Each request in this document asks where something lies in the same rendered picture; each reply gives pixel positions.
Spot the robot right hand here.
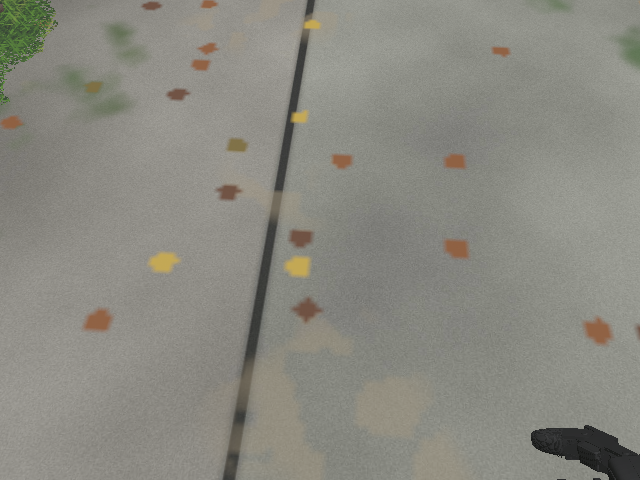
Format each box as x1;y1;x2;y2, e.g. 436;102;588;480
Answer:
531;425;640;480

